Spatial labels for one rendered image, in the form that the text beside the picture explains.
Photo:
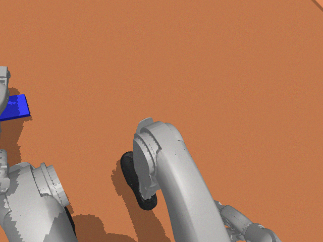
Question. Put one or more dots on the left robot foot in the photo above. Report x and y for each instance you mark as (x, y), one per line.
(70, 219)

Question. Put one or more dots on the left robot arm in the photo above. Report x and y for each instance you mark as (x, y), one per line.
(4, 171)

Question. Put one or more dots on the right robot arm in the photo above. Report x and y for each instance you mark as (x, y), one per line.
(258, 233)

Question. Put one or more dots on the right robot foot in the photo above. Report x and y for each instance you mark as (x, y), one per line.
(127, 166)

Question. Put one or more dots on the right robot hand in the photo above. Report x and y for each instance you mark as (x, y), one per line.
(236, 221)

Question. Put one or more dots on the left robot hand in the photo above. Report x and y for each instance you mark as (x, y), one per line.
(4, 92)

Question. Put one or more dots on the small box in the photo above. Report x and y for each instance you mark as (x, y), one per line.
(17, 107)

